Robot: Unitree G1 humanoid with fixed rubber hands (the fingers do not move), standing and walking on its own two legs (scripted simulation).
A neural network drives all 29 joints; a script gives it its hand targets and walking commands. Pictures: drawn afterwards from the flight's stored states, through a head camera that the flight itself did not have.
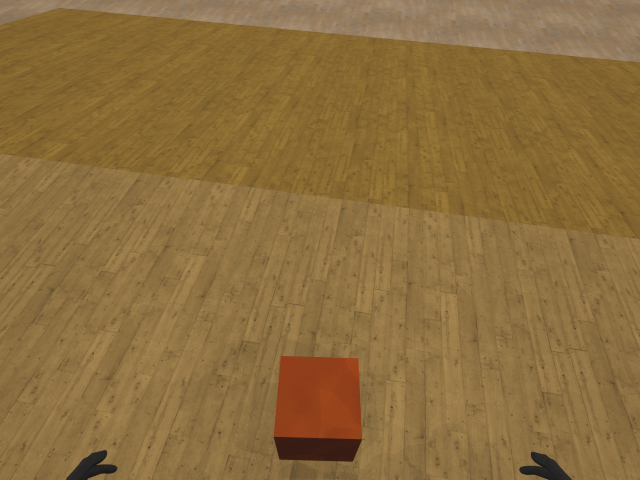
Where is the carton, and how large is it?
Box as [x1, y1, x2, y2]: [274, 356, 361, 461]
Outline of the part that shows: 281,356 274,427 274,439 279,459 352,461 361,440 357,358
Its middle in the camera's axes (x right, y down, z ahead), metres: +0.00 +0.48 +1.08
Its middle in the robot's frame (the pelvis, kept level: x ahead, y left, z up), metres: +0.39 -0.01 -0.66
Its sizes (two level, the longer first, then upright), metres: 0.210 0.200 0.250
